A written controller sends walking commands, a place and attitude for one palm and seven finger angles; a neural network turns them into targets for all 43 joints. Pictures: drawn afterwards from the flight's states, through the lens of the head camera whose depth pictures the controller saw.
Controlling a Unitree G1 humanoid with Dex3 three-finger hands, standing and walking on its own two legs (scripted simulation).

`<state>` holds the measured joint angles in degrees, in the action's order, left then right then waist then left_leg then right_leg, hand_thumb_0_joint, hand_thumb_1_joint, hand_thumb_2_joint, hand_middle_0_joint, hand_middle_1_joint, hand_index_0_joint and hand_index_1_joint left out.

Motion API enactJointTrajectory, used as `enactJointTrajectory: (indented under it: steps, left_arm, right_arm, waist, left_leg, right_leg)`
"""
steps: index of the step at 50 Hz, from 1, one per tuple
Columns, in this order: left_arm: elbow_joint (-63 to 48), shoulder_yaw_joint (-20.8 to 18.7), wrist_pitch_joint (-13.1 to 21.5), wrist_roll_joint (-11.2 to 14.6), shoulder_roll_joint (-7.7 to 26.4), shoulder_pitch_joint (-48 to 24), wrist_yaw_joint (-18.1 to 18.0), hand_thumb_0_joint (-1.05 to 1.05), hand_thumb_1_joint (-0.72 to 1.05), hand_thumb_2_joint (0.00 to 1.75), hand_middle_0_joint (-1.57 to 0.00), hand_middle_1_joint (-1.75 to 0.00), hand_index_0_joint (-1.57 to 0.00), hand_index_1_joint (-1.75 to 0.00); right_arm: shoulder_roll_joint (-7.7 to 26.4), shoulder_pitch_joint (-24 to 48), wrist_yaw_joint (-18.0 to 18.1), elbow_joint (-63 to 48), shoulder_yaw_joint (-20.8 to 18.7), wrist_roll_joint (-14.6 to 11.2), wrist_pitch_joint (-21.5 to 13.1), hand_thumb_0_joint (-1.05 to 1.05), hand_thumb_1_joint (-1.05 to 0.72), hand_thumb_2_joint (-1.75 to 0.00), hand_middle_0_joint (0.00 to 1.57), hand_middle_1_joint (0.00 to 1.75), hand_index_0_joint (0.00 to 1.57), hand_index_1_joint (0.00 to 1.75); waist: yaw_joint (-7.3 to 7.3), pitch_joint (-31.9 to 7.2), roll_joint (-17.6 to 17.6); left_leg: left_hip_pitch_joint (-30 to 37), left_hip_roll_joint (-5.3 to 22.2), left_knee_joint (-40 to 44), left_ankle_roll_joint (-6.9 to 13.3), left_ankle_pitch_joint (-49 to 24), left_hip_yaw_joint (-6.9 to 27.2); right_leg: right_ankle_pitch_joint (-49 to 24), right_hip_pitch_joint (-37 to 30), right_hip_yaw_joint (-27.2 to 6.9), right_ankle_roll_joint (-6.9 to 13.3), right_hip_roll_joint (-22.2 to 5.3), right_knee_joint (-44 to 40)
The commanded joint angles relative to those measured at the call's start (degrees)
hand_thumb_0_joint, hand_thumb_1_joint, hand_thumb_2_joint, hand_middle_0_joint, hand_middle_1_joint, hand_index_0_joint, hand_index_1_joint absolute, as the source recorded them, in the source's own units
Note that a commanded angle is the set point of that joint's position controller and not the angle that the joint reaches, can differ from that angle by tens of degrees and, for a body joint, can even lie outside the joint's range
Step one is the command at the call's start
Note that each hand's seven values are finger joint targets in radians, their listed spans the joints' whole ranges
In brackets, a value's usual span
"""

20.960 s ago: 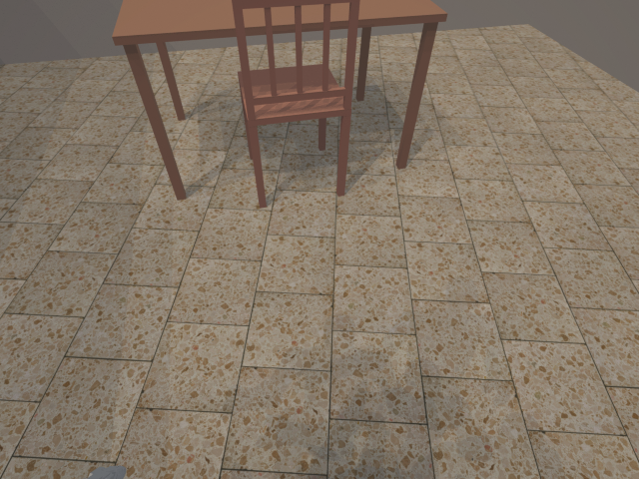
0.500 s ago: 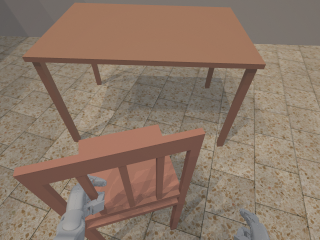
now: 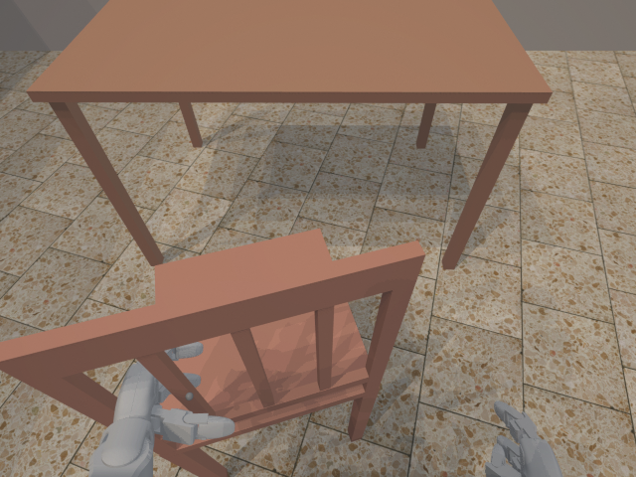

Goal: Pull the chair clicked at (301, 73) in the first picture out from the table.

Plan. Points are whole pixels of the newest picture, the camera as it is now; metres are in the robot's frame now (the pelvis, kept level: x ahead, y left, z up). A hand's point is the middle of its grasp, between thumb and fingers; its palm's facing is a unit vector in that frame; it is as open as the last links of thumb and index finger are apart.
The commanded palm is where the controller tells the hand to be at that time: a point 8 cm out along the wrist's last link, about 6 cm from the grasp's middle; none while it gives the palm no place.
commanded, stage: open the thumb and straighten the fingers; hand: left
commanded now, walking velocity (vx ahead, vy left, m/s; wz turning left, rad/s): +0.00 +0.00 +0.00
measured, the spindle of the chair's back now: (256, 370) +0.27 +0.10 -0.05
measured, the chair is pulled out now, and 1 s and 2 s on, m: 0.52 0.52 0.52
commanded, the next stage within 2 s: draw the fingers out of the gap in 0.32 s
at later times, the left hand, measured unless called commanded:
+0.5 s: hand (184, 406) +0.22 +0.18 -0.04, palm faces +0.12 -0.96 -0.24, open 17.4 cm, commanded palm +0.18 +0.23 -0.02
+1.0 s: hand out of the picture +0.14 +0.17 -0.04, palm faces +0.14 -0.96 -0.24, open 17.5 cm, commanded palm +0.10 +0.22 -0.02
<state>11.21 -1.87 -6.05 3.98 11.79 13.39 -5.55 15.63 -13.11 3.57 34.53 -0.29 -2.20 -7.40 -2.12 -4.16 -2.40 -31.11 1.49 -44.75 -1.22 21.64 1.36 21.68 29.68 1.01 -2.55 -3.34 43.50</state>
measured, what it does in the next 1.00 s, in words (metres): stands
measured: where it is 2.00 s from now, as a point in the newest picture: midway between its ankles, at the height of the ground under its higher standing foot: outside the picture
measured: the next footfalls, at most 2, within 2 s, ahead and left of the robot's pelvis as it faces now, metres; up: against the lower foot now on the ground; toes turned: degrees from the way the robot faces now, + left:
none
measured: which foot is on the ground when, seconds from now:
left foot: down 0.00-1.00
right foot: down 0.00-1.00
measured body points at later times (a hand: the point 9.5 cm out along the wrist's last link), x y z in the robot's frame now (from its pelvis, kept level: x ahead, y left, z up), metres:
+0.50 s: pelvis +0.01 -0.01 -0.01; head +0.05 -0.02 +0.44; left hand +0.21 +0.23 -0.02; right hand +0.18 -0.25 -0.10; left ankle +0.01 +0.13 -0.71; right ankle +0.00 -0.15 -0.71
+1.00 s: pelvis +0.00 -0.01 -0.02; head +0.02 -0.02 +0.43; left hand +0.13 +0.22 -0.02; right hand +0.19 -0.24 -0.09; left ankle +0.01 +0.13 -0.71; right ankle +0.00 -0.15 -0.71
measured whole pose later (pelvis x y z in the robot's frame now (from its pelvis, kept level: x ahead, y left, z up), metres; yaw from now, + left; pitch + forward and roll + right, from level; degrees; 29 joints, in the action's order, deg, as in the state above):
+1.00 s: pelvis +0.00 -0.01 -0.02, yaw +2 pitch +10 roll -1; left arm -10.8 0.2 -10.4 2.8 11.6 36.7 -4.3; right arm 12.2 -13.0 6.7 29.2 0.1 -2.2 -8.0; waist -0.6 -8.2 -3.3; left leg -38.1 1.5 -54.7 -1.9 26.3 4.1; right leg 26.8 35.3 3.3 -1.9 -3.3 52.7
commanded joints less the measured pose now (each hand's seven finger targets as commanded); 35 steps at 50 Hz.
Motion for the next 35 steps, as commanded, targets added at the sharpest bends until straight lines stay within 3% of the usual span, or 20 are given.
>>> enactJointTrajectory:
  steps: [1,6,7,9,11,13,20,22,26,35]
  left_arm:
    - [-14.57,-1.45,1.41,0.11,4.50,-3.17,0.07,0.00,-0.55,0.20,-0.20,-0.58,-0.20,-0.58]
    - [-17.09,-4.46,-0.29,-0.38,7.12,-1.27,0.07,0.00,-0.55,0.20,-0.07,-0.22,-0.07,-0.22]
    - [-17.66,-5.34,-0.58,-0.49,8.06,-0.18,0.17,0.00,-0.55,0.20,-0.05,-0.14,-0.05,-0.14]
    - [-19.06,-3.87,-0.84,-0.67,6.98,-0.98,0.49,0.00,-0.55,0.20,0.00,0.00,0.00,0.00]
    - [-18.71,-4.17,-1.20,-0.33,6.94,-0.26,0.85,0.00,-0.55,0.20,0.00,0.00,0.00,0.00]
    - [-19.28,-3.65,-1.49,0.00,6.87,-1.36,1.54,0.00,-0.55,0.20,0.00,0.00,0.00,0.00]
    - [-20.44,-3.60,-2.03,-0.02,6.99,1.09,1.97,0.00,-0.55,0.20,0.00,0.00,0.00,0.00]
    - [-20.34,-5.80,-2.41,-0.08,8.56,5.04,1.68,0.00,-0.55,0.20,0.00,0.00,0.00,0.00]
    - [-23.03,-4.85,-2.46,0.31,6.88,11.56,1.58,0.00,-0.55,0.20,0.00,0.00,0.00,0.00]
    - [-28.92,-3.43,-1.31,-0.72,5.92,18.67,0.17,0.00,-0.55,0.20,0.00,0.00,0.00,0.00]
  right_arm:
    - [6.74,3.22,0.96,-9.91,-2.06,0.25,-4.10,0.00,-0.90,-0.90,0.20,0.30,0.20,0.30]
    - [6.53,2.18,1.54,-10.76,-2.15,0.57,-3.68,0.00,-0.90,-0.90,0.20,0.30,0.20,0.30]
    - [6.54,2.35,1.65,-10.99,-2.22,0.51,-3.52,0.00,-0.90,-0.90,0.20,0.30,0.20,0.30]
    - [6.13,2.15,1.73,-11.29,-1.79,0.52,-3.39,0.00,-0.90,-0.90,0.20,0.30,0.20,0.30]
    - [6.17,1.99,1.95,-11.47,-1.71,0.64,-3.23,0.00,-0.90,-0.90,0.20,0.30,0.20,0.30]
    - [6.32,1.82,2.25,-11.56,-1.53,0.55,-3.22,0.00,-0.90,-0.90,0.20,0.30,0.20,0.30]
    - [6.17,2.09,2.59,-12.06,-1.52,0.47,-3.45,0.00,-0.90,-0.90,0.20,0.30,0.20,0.30]
    - [5.93,2.53,2.56,-12.30,-1.86,0.43,-3.27,0.00,-0.90,-0.90,0.20,0.30,0.20,0.30]
    - [5.11,3.29,2.47,-13.14,-2.22,0.23,-3.36,0.00,-0.90,-0.90,0.20,0.30,0.20,0.30]
    - [4.11,3.79,2.99,-13.77,-2.47,0.27,-3.99,0.00,-0.90,-0.90,0.20,0.30,0.20,0.30]
  waist:
    - [-0.04,-11.63,2.72]
    - [0.36,-12.82,3.64]
    - [0.72,-12.87,2.77]
    - [0.04,-12.50,0.76]
    - [-0.14,-12.25,3.14]
    - [-0.62,-12.13,1.97]
    - [-0.25,-12.39,1.54]
    - [0.96,-12.88,1.24]
    - [1.33,-12.15,2.13]
    - [1.05,-9.19,1.18]
  left_leg:
    - [5.98,-0.11,3.95,1.55,-14.67,-0.15]
    - [4.65,-0.64,1.66,1.78,-15.78,-0.54]
    - [4.36,-0.61,1.38,1.79,-16.44,-0.59]
    - [4.91,-0.72,0.80,1.83,-16.76,-0.62]
    - [4.08,-0.73,0.42,1.96,-16.09,-0.30]
    - [3.95,-0.92,-0.10,2.11,-15.90,-0.37]
    - [3.58,-0.90,-0.19,2.02,-15.14,0.19]
    - [3.11,-0.93,0.11,2.03,-15.26,0.17]
    - [2.37,-0.83,0.28,2.02,-14.56,-0.02]
    - [0.50,-0.95,-0.19,2.12,-10.58,0.42]
  right_leg:
    - [-14.48,-3.32,3.45,2.80,1.06,-2.93]
    - [-17.17,-3.56,3.26,2.72,0.99,-1.45]
    - [-17.79,-3.96,3.01,2.94,1.00,-1.44]
    - [-17.81,-2.92,3.14,2.83,0.88,-1.00]
    - [-17.30,-2.62,3.46,2.72,1.05,-0.84]
    - [-17.68,-2.37,3.23,2.70,0.99,-0.88]
    - [-15.44,-1.63,3.85,2.66,0.97,-0.49]
    - [-15.40,-2.88,3.77,2.98,1.03,-0.61]
    - [-15.01,-3.00,3.85,2.83,0.99,-0.70]
    - [-9.56,0.50,4.13,2.97,1.27,-0.26]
